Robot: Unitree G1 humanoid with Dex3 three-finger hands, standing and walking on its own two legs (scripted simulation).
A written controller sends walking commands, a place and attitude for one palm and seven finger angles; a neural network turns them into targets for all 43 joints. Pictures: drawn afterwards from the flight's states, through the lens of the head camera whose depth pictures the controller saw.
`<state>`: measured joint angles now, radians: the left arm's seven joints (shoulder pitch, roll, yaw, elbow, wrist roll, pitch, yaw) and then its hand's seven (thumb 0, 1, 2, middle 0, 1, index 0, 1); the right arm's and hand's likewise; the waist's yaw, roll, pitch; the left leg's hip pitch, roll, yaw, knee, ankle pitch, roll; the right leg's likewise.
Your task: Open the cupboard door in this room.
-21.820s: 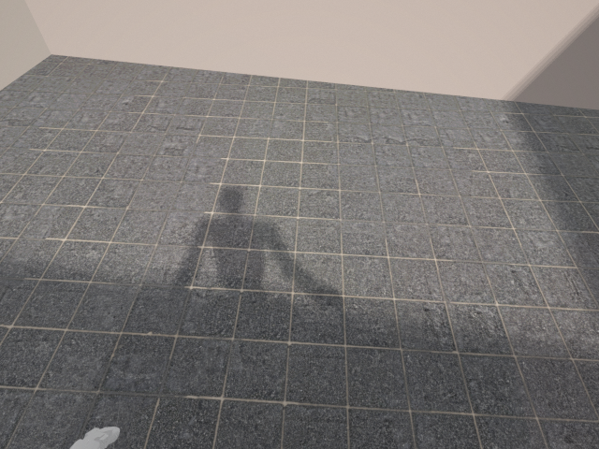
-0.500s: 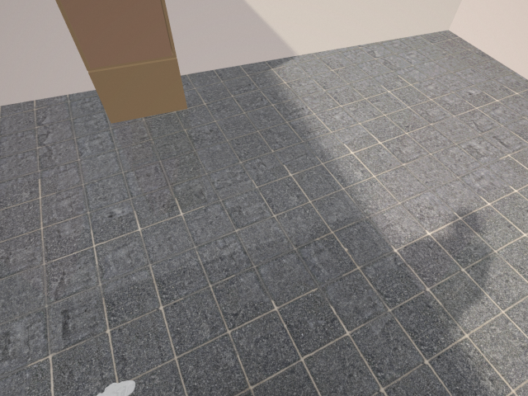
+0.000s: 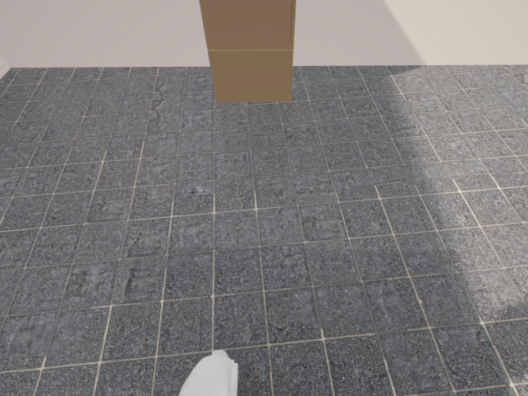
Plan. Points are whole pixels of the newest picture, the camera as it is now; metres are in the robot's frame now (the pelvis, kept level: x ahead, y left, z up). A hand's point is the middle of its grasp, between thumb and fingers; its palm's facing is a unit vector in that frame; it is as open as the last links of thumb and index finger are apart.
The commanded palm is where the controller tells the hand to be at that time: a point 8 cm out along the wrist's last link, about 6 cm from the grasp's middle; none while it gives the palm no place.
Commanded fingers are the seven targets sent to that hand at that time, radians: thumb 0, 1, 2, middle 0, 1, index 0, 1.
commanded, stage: turn or walk to find it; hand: left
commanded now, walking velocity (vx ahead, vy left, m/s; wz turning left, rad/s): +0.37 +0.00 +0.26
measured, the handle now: out of the picture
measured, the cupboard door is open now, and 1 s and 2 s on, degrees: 0 0 0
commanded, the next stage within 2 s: stand and wait in 1.02 s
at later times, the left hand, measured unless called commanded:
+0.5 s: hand (172, 282) +0.32 +0.23 -0.15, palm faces +0.10 -0.98 -0.19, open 7.4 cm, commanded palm none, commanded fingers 0.00 0.90 0.90 -0.20 -0.30 -0.20 -0.30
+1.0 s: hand (197, 287) +0.32 +0.19 -0.17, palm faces +0.30 -0.94 -0.19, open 7.3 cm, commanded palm none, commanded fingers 0.00 0.90 0.90 -0.20 -0.30 -0.20 -0.30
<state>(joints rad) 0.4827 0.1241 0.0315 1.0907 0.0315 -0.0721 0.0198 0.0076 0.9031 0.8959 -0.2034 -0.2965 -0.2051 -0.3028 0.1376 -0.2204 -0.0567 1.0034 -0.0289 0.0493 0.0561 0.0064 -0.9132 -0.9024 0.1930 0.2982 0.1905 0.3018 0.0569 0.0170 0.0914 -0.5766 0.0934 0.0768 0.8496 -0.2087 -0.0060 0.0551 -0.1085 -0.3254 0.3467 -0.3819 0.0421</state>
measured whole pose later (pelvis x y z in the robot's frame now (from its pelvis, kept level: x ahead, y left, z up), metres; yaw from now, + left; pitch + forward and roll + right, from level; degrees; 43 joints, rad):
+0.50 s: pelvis +0.20 +0.04 +0.00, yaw +5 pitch -1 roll +2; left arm 0.11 0.19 0.06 0.95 0.03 -0.01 -0.02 0.01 0.91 0.90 -0.20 -0.30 -0.20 -0.30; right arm 0.33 -0.19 -0.06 1.06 -0.02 -0.06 -0.01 -0.01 -0.93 -0.90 0.20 0.30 0.20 0.30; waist -0.02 -0.03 0.03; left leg -0.03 -0.04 0.10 0.34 -0.29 0.04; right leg -0.57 -0.15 -0.08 0.81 -0.16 0.07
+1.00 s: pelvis +0.41 +0.03 +0.00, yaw +13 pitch -1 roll -1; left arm 0.38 0.15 0.04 1.13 0.02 -0.08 0.01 0.00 0.92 0.90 -0.20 -0.30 -0.20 -0.30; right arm 0.19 -0.19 -0.07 1.05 -0.03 0.00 0.04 0.01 -0.93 -0.90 0.19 0.30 0.19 0.30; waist 0.03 0.02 0.06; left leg -0.56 0.13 0.07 0.81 -0.15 -0.02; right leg -0.05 -0.06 -0.27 0.36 -0.28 0.01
